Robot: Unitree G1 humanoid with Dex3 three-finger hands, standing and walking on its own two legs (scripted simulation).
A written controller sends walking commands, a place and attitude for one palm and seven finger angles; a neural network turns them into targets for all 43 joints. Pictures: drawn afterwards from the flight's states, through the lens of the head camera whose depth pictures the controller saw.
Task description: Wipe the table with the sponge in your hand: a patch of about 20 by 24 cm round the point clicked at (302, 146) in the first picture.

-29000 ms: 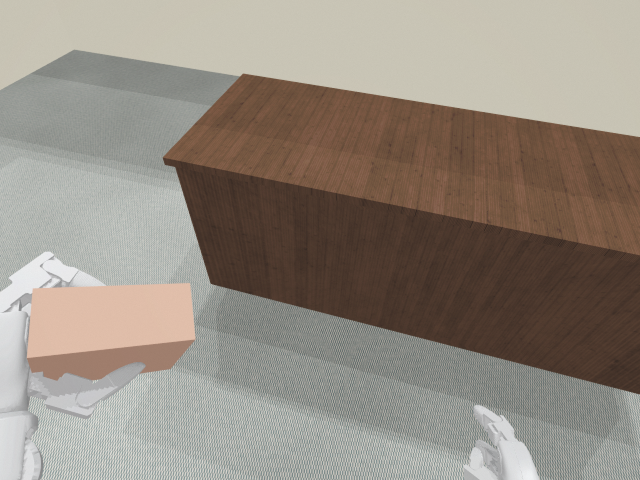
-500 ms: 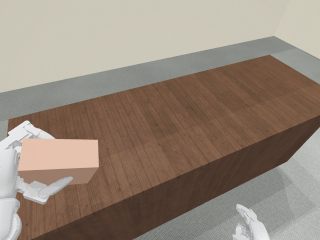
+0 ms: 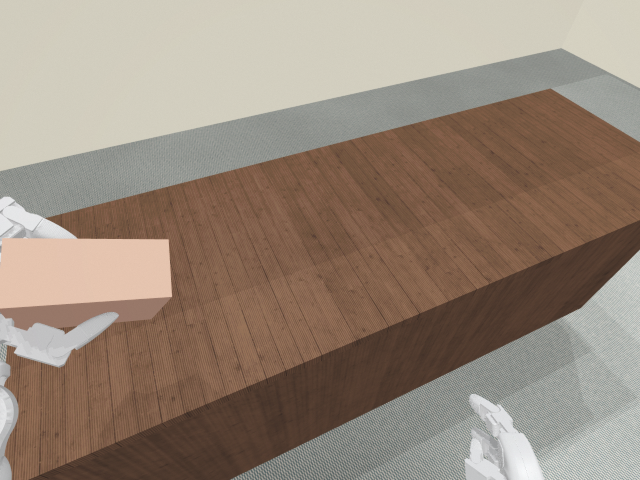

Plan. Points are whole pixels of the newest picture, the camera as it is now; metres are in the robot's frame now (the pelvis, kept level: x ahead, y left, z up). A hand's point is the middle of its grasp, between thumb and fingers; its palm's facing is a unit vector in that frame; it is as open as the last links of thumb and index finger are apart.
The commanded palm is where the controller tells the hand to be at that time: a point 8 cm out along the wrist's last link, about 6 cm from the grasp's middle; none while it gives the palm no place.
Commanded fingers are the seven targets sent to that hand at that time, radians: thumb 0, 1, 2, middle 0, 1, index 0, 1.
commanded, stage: come to a stop and stand still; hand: left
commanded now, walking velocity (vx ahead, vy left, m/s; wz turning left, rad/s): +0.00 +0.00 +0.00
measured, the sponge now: (115, 285) +0.25 +0.23 +0.16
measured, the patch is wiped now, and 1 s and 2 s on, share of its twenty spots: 0.00 0.00 0.00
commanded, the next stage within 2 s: look again from close up in 0.58 s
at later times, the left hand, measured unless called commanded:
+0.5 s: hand (52, 286) +0.25 +0.29 +0.16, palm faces +0.36 -0.86 -0.36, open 10.0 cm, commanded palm +0.19 +0.33 +0.18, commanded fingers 0.00 0.10 1.30 -1.20 -1.60 -1.20 -1.60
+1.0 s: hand (55, 305) +0.23 +0.28 +0.15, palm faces +0.36 -0.85 -0.38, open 10.0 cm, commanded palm +0.17 +0.32 +0.18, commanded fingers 0.00 0.10 1.30 -1.20 -1.60 -1.20 -1.60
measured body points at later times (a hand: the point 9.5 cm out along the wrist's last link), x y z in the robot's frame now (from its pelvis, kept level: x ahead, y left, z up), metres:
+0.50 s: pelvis +0.03 +0.04 +0.00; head +0.05 +0.07 +0.45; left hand +0.22 +0.34 +0.18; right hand +0.24 -0.16 -0.05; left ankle +0.03 +0.09 -0.74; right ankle +0.05 -0.07 -0.74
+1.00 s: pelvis +0.02 +0.03 +0.00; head +0.03 +0.05 +0.45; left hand +0.20 +0.33 +0.17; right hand +0.19 -0.19 -0.07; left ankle +0.03 +0.09 -0.74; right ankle +0.05 -0.07 -0.74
